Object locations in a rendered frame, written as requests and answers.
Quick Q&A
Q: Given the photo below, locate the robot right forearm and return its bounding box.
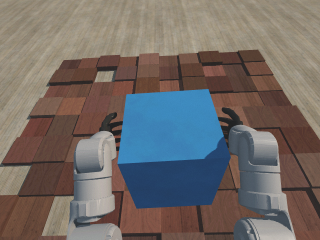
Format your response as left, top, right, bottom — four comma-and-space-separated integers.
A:
228, 125, 296, 240

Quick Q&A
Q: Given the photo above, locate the left robot hand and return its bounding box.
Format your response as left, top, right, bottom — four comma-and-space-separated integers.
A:
99, 112, 123, 151

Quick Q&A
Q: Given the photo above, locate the robot right upper arm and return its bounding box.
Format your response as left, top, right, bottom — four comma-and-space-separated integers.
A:
233, 217, 295, 240

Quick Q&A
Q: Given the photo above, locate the right robot hand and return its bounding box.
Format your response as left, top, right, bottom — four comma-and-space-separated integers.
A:
218, 107, 243, 148

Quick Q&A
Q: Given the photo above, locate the robot left upper arm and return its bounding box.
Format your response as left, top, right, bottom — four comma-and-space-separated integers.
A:
68, 223, 122, 240

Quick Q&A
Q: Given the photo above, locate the carton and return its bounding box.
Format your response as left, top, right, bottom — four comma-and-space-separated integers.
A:
117, 89, 231, 209

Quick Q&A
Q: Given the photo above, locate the robot left forearm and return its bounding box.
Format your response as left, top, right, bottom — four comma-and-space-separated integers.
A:
66, 131, 117, 240

